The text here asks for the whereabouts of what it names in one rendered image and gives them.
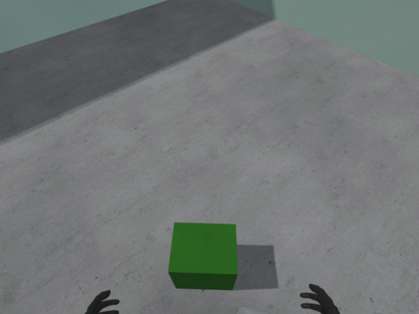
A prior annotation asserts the carton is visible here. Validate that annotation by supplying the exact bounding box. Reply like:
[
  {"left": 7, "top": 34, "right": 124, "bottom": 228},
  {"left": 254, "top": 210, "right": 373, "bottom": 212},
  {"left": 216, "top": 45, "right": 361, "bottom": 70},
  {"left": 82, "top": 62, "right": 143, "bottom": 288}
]
[{"left": 168, "top": 222, "right": 238, "bottom": 290}]

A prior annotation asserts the right robot hand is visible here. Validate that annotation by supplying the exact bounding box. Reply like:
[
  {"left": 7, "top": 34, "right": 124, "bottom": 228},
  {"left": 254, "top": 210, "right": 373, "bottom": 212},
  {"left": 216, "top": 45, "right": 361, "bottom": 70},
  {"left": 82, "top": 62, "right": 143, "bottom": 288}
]
[{"left": 300, "top": 284, "right": 340, "bottom": 314}]

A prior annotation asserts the left robot hand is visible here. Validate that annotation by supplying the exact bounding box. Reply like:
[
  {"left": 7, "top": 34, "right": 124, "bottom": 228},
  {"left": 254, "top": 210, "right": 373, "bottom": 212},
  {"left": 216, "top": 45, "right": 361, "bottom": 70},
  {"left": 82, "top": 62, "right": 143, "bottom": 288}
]
[{"left": 85, "top": 290, "right": 120, "bottom": 314}]

